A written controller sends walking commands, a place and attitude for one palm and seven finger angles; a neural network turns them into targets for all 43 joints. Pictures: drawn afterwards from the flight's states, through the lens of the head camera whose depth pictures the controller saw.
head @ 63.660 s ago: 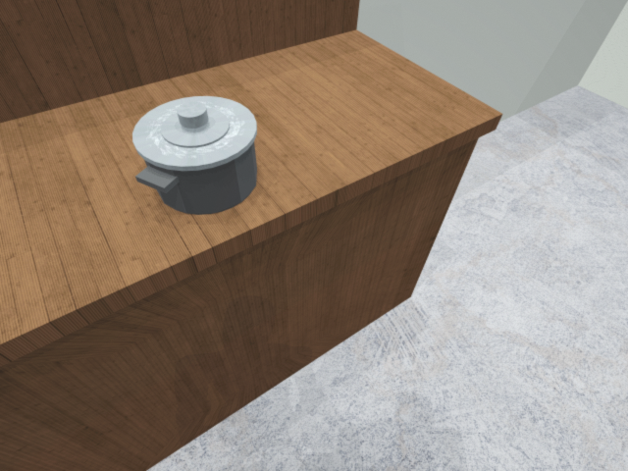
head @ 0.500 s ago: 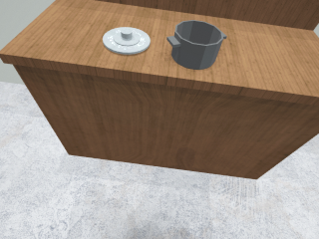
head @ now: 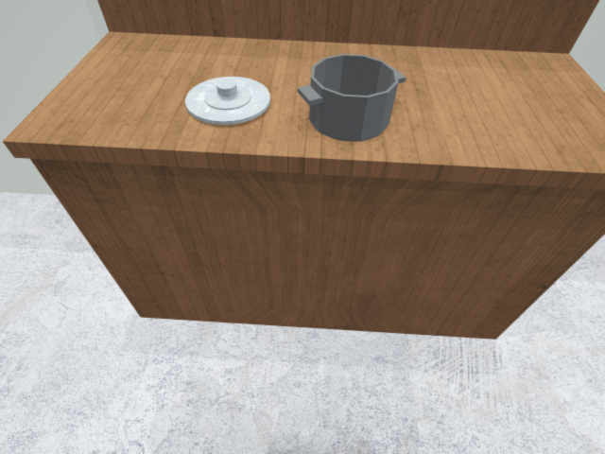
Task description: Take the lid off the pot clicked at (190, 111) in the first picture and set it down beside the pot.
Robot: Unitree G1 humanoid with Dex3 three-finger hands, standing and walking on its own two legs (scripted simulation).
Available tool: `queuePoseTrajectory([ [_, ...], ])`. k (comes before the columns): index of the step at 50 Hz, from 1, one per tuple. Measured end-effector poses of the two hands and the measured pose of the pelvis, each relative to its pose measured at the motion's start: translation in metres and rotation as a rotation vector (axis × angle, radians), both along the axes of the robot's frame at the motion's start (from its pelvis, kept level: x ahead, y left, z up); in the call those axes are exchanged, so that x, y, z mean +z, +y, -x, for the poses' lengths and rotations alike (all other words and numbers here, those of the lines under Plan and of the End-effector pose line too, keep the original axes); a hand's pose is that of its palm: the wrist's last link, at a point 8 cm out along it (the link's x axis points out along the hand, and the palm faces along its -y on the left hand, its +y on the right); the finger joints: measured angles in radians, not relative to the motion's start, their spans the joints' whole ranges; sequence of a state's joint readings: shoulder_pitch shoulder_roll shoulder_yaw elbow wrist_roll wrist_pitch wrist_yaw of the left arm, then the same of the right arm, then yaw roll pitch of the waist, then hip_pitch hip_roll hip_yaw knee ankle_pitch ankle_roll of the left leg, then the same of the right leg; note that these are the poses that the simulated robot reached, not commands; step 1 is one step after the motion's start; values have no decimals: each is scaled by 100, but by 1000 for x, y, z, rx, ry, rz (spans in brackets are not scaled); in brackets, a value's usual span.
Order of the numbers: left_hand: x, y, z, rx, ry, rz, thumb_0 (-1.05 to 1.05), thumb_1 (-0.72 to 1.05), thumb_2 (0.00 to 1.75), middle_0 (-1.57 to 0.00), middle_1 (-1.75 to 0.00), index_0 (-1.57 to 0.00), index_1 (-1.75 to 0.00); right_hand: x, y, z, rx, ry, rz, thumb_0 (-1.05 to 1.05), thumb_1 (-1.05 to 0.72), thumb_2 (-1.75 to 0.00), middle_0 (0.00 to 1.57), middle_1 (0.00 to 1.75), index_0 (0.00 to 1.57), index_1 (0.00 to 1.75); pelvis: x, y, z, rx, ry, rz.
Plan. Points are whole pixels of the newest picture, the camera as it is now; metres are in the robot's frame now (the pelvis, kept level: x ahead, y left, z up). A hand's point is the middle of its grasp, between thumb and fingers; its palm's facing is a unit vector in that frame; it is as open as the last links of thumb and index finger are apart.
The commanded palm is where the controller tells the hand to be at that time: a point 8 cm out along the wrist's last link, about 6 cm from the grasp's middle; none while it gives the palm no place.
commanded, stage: let the arm hang, fingers relaxed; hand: left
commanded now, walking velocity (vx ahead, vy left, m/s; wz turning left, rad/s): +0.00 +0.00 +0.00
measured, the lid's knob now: (226, 87) +0.79 +0.19 +0.07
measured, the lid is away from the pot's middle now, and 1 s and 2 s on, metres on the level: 0.26 0.26 0.26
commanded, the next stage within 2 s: look to check the result in 0.96 s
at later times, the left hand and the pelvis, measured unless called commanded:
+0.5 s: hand out of the picture +0.01 +0.15 -0.18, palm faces +0.06 -0.98 -0.17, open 7.3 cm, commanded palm none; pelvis +0.01 -0.01 +0.00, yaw +0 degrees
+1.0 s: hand out of the picture +0.03 +0.17 -0.18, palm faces +0.06 -0.98 -0.19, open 7.3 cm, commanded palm none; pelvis +0.02 +0.00 +0.00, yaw +0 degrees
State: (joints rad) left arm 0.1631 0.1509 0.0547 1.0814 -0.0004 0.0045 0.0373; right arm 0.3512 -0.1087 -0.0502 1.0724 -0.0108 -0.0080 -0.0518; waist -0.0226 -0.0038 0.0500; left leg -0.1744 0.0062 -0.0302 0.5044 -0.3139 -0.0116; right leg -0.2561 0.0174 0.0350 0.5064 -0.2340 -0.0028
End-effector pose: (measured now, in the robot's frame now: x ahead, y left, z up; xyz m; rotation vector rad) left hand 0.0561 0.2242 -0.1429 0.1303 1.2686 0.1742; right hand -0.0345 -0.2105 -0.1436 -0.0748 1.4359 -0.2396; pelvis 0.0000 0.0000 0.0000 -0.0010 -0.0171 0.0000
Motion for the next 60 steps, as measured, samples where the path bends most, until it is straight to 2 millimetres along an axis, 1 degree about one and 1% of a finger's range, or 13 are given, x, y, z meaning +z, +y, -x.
queuePoseTrajectory([
  [4, -2, 1, 22, 9, 73, -5, -1, 94, 90, -20, -30, -20, -29, 0, -7, -2, 2, 5, 10, 0, -90, -90, 20, 30, 20, 30, 0, -2, -2, 0, -1, 2],
  [9, -4, -4, 47, 25, 148, 4, 0, 93, 90, -20, -30, -20, -29, -1, -8, -7, 11, 9, 5, 0, -90, -90, 20, 30, 20, 30, 0, -4, -5, 0, -4, 4],
  [12, -4, -10, 57, 33, 177, 16, 0, 92, 90, -20, -30, -20, -29, -1, -6, -10, 17, 11, -3, 0, -90, -90, 20, 30, 20, 30, 0, -5, -6, 0, -3, 5],
  [16, -5, -16, 62, 40, 195, 33, 0, 92, 90, -20, -30, -20, -29, -2, -2, -14, 22, 11, -14, 0, -90, -90, 20, 30, 20, 30, 1, -5, -7, 0, 0, 6],
  [19, -6, -20, 61, 41, 195, 41, 1, 91, 90, -20, -30, -20, -29, -2, 1, -17, 22, 9, -21, 0, -90, -90, 20, 30, 20, 30, 1, -5, -9, 1, 0, 6],
  [24, -7, -20, 58, 40, 190, 38, 1, 92, 90, -20, -30, -20, -29, -3, 5, -20, 16, 3, -28, 0, -90, -90, 20, 30, 20, 30, 0, -6, -12, 0, 0, 6],
  [30, -7, -16, 49, 35, 171, 28, 1, 93, 90, -20, -30, -20, -29, -3, 6, -22, 9, 3, -28, 0, -90, -90, 20, 30, 20, 30, 0, -6, -14, -1, 0, 8],
  [44, -6, -5, 32, 27, 147, 15, 1, 93, 90, -20, -30, -20, -29, -1, 8, -18, 0, 28, -15, 0, -90, -90, 20, 30, 20, 30, 0, -1, -20, -3, 7, 9],
  [51, -6, -3, 29, 25, 146, 15, 1, 93, 90, -20, -30, -20, -29, -1, 9, -21, 0, 24, -12, 0, -90, -90, 20, 30, 20, 30, 0, 1, -23, -4, 5, 8],
  [60, -6, -3, 29, 23, 152, 17, 1, 93, 90, -20, -30, -20, -29, -1, 12, -28, 0, 12, -15, 0, -90, -90, 20, 30, 20, 30, 0, 2, -25, -7, 5, 8],
])
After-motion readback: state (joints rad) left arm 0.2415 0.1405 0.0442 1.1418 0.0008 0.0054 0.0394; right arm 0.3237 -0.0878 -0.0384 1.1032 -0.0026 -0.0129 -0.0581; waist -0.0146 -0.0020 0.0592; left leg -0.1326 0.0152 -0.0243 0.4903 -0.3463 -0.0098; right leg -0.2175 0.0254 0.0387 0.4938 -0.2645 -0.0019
